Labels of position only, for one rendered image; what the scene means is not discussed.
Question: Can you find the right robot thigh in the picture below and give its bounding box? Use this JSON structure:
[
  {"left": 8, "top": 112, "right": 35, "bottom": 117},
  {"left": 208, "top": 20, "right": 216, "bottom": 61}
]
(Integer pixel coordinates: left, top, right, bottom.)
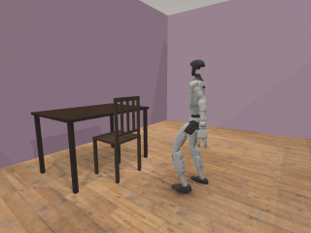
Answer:
[{"left": 189, "top": 128, "right": 201, "bottom": 157}]

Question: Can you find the humanoid robot head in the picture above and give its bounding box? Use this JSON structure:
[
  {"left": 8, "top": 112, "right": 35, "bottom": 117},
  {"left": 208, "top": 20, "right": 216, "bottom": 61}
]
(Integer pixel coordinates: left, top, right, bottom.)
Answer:
[{"left": 190, "top": 59, "right": 205, "bottom": 82}]

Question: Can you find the table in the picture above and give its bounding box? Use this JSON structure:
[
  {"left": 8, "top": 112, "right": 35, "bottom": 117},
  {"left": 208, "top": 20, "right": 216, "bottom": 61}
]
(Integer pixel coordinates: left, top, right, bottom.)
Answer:
[{"left": 31, "top": 103, "right": 150, "bottom": 194}]

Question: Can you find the left robot hand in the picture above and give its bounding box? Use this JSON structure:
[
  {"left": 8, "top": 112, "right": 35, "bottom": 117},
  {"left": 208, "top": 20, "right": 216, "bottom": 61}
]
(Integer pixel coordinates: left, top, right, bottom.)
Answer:
[{"left": 197, "top": 129, "right": 208, "bottom": 149}]

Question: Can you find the chair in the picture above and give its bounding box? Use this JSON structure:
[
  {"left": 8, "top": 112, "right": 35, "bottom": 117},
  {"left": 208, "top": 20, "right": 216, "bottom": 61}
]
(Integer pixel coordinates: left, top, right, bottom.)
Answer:
[{"left": 92, "top": 96, "right": 142, "bottom": 183}]

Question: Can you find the robot left upper arm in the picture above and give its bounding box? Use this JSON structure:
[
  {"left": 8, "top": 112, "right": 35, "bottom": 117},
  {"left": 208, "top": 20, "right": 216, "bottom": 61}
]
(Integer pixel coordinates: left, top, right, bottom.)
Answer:
[{"left": 190, "top": 80, "right": 207, "bottom": 105}]

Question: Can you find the robot left forearm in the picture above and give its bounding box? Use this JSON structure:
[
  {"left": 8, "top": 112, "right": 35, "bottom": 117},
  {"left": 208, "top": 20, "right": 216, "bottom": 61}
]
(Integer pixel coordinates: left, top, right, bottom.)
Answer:
[{"left": 198, "top": 100, "right": 207, "bottom": 129}]

